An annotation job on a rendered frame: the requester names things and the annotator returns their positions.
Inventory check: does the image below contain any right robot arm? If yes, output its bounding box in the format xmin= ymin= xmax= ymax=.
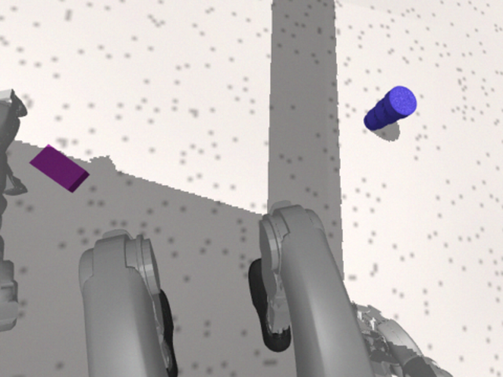
xmin=402 ymin=357 xmax=453 ymax=377

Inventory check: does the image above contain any left robot arm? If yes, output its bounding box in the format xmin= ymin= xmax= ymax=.
xmin=0 ymin=147 xmax=18 ymax=331

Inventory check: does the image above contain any left robot foot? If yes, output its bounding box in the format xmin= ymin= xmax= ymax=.
xmin=159 ymin=289 xmax=178 ymax=377

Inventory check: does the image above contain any right robot foot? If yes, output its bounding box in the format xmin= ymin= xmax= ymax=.
xmin=248 ymin=258 xmax=291 ymax=352

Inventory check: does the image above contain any left robot hand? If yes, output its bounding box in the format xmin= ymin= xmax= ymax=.
xmin=0 ymin=89 xmax=28 ymax=196

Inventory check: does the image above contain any right robot hand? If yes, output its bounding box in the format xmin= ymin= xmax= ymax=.
xmin=351 ymin=304 xmax=424 ymax=377

